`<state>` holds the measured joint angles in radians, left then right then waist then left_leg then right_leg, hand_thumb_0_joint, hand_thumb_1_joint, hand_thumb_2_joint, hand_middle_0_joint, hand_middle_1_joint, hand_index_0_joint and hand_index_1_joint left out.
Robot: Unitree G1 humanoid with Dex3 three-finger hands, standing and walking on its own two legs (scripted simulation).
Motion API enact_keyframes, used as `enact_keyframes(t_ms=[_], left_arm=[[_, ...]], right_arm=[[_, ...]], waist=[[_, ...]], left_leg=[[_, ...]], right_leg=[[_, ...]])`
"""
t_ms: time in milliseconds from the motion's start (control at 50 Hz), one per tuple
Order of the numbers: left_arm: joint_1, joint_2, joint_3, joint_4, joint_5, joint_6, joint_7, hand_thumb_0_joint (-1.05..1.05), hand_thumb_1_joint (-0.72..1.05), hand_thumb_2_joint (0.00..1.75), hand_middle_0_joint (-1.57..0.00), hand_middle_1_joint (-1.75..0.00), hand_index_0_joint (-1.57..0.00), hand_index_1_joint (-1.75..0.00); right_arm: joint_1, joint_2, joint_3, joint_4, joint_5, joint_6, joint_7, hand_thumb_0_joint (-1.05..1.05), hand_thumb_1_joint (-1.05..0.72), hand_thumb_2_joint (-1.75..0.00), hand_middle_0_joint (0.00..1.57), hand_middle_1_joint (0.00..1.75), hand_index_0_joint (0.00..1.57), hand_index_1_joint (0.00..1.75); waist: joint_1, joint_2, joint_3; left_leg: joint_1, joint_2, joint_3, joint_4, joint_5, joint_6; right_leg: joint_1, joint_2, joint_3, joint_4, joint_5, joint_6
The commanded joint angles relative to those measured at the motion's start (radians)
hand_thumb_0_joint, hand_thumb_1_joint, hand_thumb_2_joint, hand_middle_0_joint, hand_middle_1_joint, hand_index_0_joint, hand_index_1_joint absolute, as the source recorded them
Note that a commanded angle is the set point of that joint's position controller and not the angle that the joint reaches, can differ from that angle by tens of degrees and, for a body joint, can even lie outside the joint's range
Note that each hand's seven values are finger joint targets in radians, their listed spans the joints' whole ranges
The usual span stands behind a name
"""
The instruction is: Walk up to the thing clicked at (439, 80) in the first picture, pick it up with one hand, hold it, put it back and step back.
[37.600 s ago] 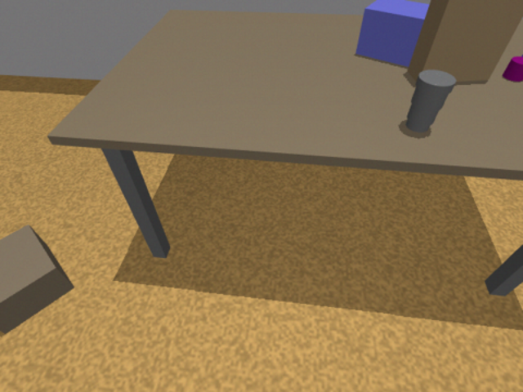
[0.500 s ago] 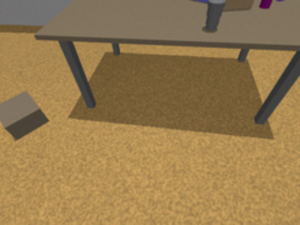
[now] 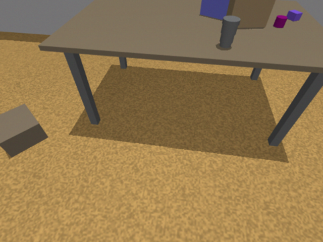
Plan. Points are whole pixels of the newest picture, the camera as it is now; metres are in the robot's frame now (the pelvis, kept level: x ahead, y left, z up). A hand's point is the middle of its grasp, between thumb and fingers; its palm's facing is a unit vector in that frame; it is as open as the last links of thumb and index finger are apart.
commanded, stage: step back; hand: right
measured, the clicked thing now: (228, 32) +1.12 -0.31 +0.03
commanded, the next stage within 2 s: stand in 0.34 s
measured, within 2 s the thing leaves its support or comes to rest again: neither
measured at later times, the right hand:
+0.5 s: hand out of the picture +0.12 -0.24 -0.14, palm faces -0.02 +0.94 -0.33, open 7.4 cm
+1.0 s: hand out of the picture +0.06 -0.26 -0.14, palm faces -0.01 +0.94 -0.33, open 7.4 cm
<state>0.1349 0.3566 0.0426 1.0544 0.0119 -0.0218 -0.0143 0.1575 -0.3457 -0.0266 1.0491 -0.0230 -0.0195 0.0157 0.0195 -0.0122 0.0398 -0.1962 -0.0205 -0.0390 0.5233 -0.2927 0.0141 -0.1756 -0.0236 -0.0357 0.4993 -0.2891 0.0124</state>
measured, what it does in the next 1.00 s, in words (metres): stands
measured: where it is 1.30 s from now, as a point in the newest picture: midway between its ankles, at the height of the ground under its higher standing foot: outside the picture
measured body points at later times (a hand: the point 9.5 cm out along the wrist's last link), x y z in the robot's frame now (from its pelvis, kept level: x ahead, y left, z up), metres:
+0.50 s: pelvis +0.01 +0.00 +0.01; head +0.02 +0.00 +0.46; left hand +0.10 +0.30 -0.12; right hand +0.12 -0.29 -0.12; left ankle -0.01 +0.11 -0.74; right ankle -0.01 -0.13 -0.74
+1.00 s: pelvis -0.01 -0.01 +0.01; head -0.01 +0.00 +0.46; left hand +0.07 +0.30 -0.12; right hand +0.06 -0.31 -0.12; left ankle -0.01 +0.11 -0.74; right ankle -0.01 -0.13 -0.74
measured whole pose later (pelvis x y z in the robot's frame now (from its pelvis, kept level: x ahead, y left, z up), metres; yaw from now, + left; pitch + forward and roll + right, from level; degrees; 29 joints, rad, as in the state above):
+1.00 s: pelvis -0.01 -0.01 +0.01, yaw +0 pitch -2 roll +0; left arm 0.10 0.35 0.00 1.15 0.01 -0.02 -0.01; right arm 0.11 -0.35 0.00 1.15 -0.01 -0.01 0.01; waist 0.00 0.00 0.04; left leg -0.10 -0.02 -0.03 0.30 -0.16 0.00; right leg -0.10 -0.02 -0.03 0.30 -0.17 0.01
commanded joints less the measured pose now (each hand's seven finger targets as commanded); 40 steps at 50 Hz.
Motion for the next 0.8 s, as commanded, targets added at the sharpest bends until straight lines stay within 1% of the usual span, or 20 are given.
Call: enact_keyframes(t_ms=[0, 40, 80, 120, 140, 180, 240, 300, 320, 340, 380, 400, 440, 500, 520, 600, 660, 700, 760, 780], left_arm=[[-0.046, 0.231, 0.044, -0.065, -0.001, -0.028, 0.021, 0.00, 0.90, 0.90, -0.20, -0.30, -0.20, -0.30], [-0.063, 0.223, 0.042, -0.065, -0.003, -0.024, 0.023, 0.00, 0.90, 0.90, -0.20, -0.30, -0.20, -0.30], [-0.073, 0.218, 0.039, -0.062, -0.002, -0.020, 0.025, 0.00, 0.90, 0.90, -0.20, -0.30, -0.20, -0.30], [-0.081, 0.214, 0.037, -0.061, -0.001, -0.017, 0.025, 0.00, 0.90, 0.90, -0.20, -0.30, -0.20, -0.30], [-0.091, 0.216, 0.036, -0.062, 0.001, -0.017, 0.026, 0.00, 0.90, 0.90, -0.20, -0.30, -0.20, -0.30], [-0.090, 0.217, 0.035, -0.056, 0.002, -0.015, 0.025, 0.00, 0.90, 0.90, -0.20, -0.30, -0.20, -0.30], [-0.101, 0.232, 0.038, -0.053, 0.005, -0.016, 0.025, 0.00, 0.90, 0.90, -0.20, -0.30, -0.20, -0.30], [-0.112, 0.230, 0.037, -0.047, 0.004, -0.018, 0.026, 0.00, 0.90, 0.90, -0.20, -0.30, -0.20, -0.30], [-0.112, 0.193, 0.016, -0.024, -0.012, -0.014, 0.026, 0.00, 0.90, 0.90, -0.20, -0.30, -0.20, -0.30], [-0.117, 0.191, 0.015, -0.027, -0.014, -0.013, 0.026, 0.00, 0.90, 0.90, -0.20, -0.30, -0.20, -0.30], [-0.118, 0.197, 0.012, -0.019, -0.013, -0.014, 0.027, 0.00, 0.90, 0.90, -0.20, -0.30, -0.20, -0.30], [-0.107, 0.199, 0.011, -0.012, -0.012, -0.015, 0.028, 0.00, 0.90, 0.90, -0.20, -0.30, -0.20, -0.30], [-0.111, 0.206, 0.012, -0.003, -0.009, -0.016, 0.027, 0.00, 0.90, 0.90, -0.20, -0.30, -0.20, -0.30], [-0.107, 0.205, 0.008, 0.011, -0.007, -0.016, 0.025, 0.00, 0.90, 0.90, -0.20, -0.30, -0.20, -0.30], [-0.112, 0.204, 0.006, 0.014, -0.005, -0.018, 0.025, 0.00, 0.90, 0.90, -0.20, -0.30, -0.20, -0.30], [-0.110, 0.203, 0.002, 0.023, -0.002, -0.019, 0.025, 0.00, 0.90, 0.90, -0.20, -0.30, -0.20, -0.30], [-0.105, 0.206, 0.001, 0.033, -0.003, -0.017, 0.024, 0.00, 0.90, 0.90, -0.20, -0.30, -0.20, -0.30], [-0.091, 0.198, -0.004, 0.037, -0.003, -0.019, 0.023, 0.00, 0.90, 0.90, -0.20, -0.30, -0.20, -0.30], [-0.092, 0.202, -0.004, 0.037, -0.002, -0.020, 0.022, 0.00, 0.90, 0.90, -0.20, -0.30, -0.20, -0.30], [-0.093, 0.203, -0.003, 0.036, -0.002, -0.021, 0.023, 0.00, 0.90, 0.90, -0.20, -0.30, -0.20, -0.30]], right_arm=[[-0.064, -0.216, -0.050, -0.067, 0.005, -0.027, -0.026, 0.00, -0.90, -0.90, 0.20, 0.30, 0.20, 0.30], [-0.056, -0.216, -0.053, -0.062, 0.009, -0.026, -0.029, 0.00, -0.90, -0.90, 0.20, 0.30, 0.20, 0.30], [-0.070, -0.214, -0.055, -0.065, 0.011, -0.022, -0.029, 0.00, -0.90, -0.90, 0.20, 0.30, 0.20, 0.30], [-0.089, -0.212, -0.054, -0.067, 0.010, -0.020, -0.030, 0.00, -0.90, -0.90, 0.20, 0.30, 0.20, 0.30], [-0.085, -0.213, -0.053, -0.064, 0.009, -0.018, -0.031, 0.00, -0.90, -0.90, 0.20, 0.30, 0.20, 0.30], [-0.109, -0.207, -0.053, -0.069, 0.007, -0.017, -0.030, 0.00, -0.90, -0.90, 0.20, 0.30, 0.20, 0.30], [-0.118, -0.204, -0.051, -0.067, 0.004, -0.014, -0.028, 0.00, -0.90, -0.90, 0.20, 0.30, 0.20, 0.30], [-0.125, -0.201, -0.050, -0.059, 0.003, -0.015, -0.025, 0.00, -0.90, -0.90, 0.20, 0.30, 0.20, 0.30], [-0.137, -0.197, -0.038, -0.054, 0.015, -0.017, -0.025, 0.00, -0.90, -0.90, 0.20, 0.30, 0.20, 0.30], [-0.132, -0.208, -0.040, -0.049, 0.018, -0.018, -0.026, 0.00, -0.90, -0.90, 0.20, 0.30, 0.20, 0.30], [-0.126, -0.213, -0.034, -0.033, 0.016, -0.022, -0.027, 0.00, -0.90, -0.90, 0.20, 0.30, 0.20, 0.30], [-0.133, -0.210, -0.032, -0.030, 0.018, -0.021, -0.026, 0.00, -0.90, -0.90, 0.20, 0.30, 0.20, 0.30], [-0.134, -0.201, -0.029, -0.025, 0.020, -0.020, -0.027, 0.00, -0.90, -0.90, 0.20, 0.30, 0.20, 0.30], [-0.150, -0.201, -0.024, -0.016, 0.020, -0.017, -0.026, 0.00, -0.90, -0.90, 0.20, 0.30, 0.20, 0.30], [-0.148, -0.197, -0.021, -0.013, 0.020, -0.017, -0.025, 0.00, -0.90, -0.90, 0.20, 0.30, 0.20, 0.30], [-0.145, -0.204, -0.019, 0.002, 0.018, -0.017, -0.026, 0.00, -0.90, -0.90, 0.20, 0.30, 0.20, 0.30], [-0.143, -0.202, -0.016, 0.015, 0.018, -0.016, -0.023, 0.00, -0.90, -0.90, 0.20, 0.30, 0.20, 0.30], [-0.147, -0.206, -0.016, 0.021, 0.018, -0.016, -0.022, 0.00, -0.90, -0.90, 0.20, 0.30, 0.20, 0.30], [-0.132, -0.206, -0.015, 0.026, 0.016, -0.016, -0.021, 0.00, -0.90, -0.90, 0.20, 0.30, 0.20, 0.30], [-0.132, -0.214, -0.017, 0.026, 0.017, -0.017, -0.021, 0.00, -0.90, -0.90, 0.20, 0.30, 0.20, 0.30]], waist=[[0.002, 0.069, -0.100], [-0.002, 0.071, -0.131], [-0.001, 0.056, -0.125], [0.002, 0.053, -0.114], [-0.003, 0.048, -0.115], [0.004, 0.041, -0.084], [0.001, 0.008, -0.065], [-0.003, 0.009, -0.082], [-0.012, 0.006, -0.059], [-0.015, 0.017, -0.068], [-0.016, 0.031, -0.083], [-0.012, 0.027, -0.094], [-0.015, 0.017, -0.119], [-0.012, 0.027, -0.107], [-0.015, 0.008, -0.105], [-0.019, 0.028, -0.110], [-0.016, 0.021, -0.083], [-0.010, 0.018, -0.068], [-0.016, 0.012, -0.069], [-0.017, 0.023, -0.079]], left_leg=[[-0.016, 0.111, -0.080, -0.066, 0.405, 0.029], [0.016, 0.122, -0.084, -0.063, 0.465, 0.032], [0.022, 0.128, -0.092, -0.065, 0.443, 0.042], [0.011, 0.129, -0.094, -0.072, 0.406, 0.043], [-0.003, 0.128, -0.094, -0.073, 0.410, 0.044], [-0.027, 0.120, -0.093, -0.081, 0.346, 0.042], [-0.052, 0.107, -0.084, -0.083, 0.261, 0.036], [-0.016, 0.106, -0.080, -0.089, 0.316, 0.030], [0.046, 0.126, -0.111, -0.139, 0.404, 0.025], [0.077, 0.135, -0.111, -0.148, 0.450, 0.023], [0.102, 0.137, -0.100, -0.160, 0.512, 0.018], [0.116, 0.140, -0.099, -0.159, 0.521, 0.016], [0.131, 0.140, -0.089, -0.180, 0.505, 0.013], [0.114, 0.137, -0.087, -0.217, 0.398, 0.010], [0.115, 0.139, -0.085, -0.220, 0.397, 0.010], [0.113, 0.138, -0.077, -0.237, 0.363, 0.008], [0.087, 0.136, -0.084, -0.261, 0.294, 0.003], [0.086, 0.135, -0.085, -0.262, 0.282, 0.005], [0.071, 0.133, -0.085, -0.268, 0.249, 0.002], [0.078, 0.137, -0.087, -0.262, 0.268, 0.007]], right_leg=[[0.116, -0.098, 0.080, -0.052, 0.302, -0.070], [0.127, -0.095, 0.063, -0.032, 0.328, -0.069], [0.115, -0.087, 0.050, -0.028, 0.308, -0.064], [0.107, -0.087, 0.050, -0.031, 0.288, -0.064], [0.123, -0.087, 0.049, -0.026, 0.288, -0.062], [0.112, -0.091, 0.056, -0.041, 0.258, -0.062], [0.120, -0.109, 0.082, -0.072, 0.228, -0.071], [0.123, -0.114, 0.079, -0.078, 0.271, -0.065], [0.071, -0.116, 0.100, -0.119, 0.345, -0.052], [0.079, -0.106, 0.086, -0.128, 0.358, -0.040], [0.118, -0.105, 0.083, -0.138, 0.389, -0.032], [0.135, -0.109, 0.082, -0.148, 0.413, -0.032], [0.157, -0.110, 0.081, -0.155, 0.411, -0.029], [0.159, -0.110, 0.084, -0.192, 0.331, -0.024], [0.162, -0.113, 0.085, -0.195, 0.336, -0.026], [0.160, -0.117, 0.092, -0.213, 0.314, -0.024], [0.145, -0.114, 0.090, -0.228, 0.242, -0.026], [0.127, -0.115, 0.094, -0.240, 0.236, -0.025], [0.128, -0.116, 0.092, -0.244, 0.207, -0.026], [0.138, -0.119, 0.095, -0.239, 0.229, -0.026]])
